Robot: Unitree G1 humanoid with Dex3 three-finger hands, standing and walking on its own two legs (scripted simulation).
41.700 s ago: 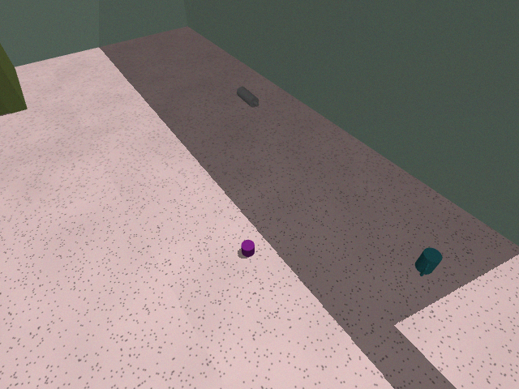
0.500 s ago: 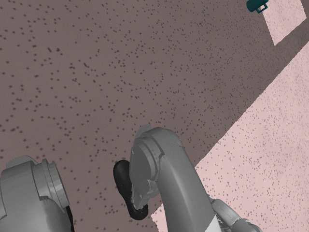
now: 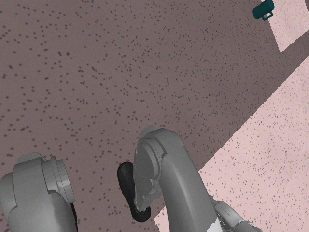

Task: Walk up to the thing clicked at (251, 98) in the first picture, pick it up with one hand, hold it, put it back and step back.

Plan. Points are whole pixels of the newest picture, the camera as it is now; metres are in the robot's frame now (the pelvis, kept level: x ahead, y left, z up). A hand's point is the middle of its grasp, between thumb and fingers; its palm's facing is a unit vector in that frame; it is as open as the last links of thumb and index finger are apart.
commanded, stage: withdraw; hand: left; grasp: from above
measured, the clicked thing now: out of the picture +0.45 +0.41 -0.27
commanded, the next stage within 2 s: home in 0.66 s
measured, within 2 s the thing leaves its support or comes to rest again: neither
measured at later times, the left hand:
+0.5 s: hand out of the picture +0.40 +0.42 -0.07, palm faces -0.45 -0.15 -0.88, open 14.0 cm
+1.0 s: hand out of the picture +0.39 +0.41 -0.09, palm faces -0.34 -0.21 -0.92, open 12.1 cm
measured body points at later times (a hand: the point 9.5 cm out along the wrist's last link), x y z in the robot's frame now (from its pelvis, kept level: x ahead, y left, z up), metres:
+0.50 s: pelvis -0.01 +0.00 +0.05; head +0.21 +0.11 +0.43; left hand +0.42 +0.42 -0.02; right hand +0.13 -0.26 -0.04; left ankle +0.07 +0.11 -0.27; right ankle +0.12 -0.10 -0.27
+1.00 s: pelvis +0.00 +0.00 +0.04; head +0.22 +0.11 +0.42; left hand +0.40 +0.42 -0.04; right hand +0.09 -0.26 -0.06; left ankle +0.07 +0.11 -0.27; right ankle +0.12 -0.10 -0.27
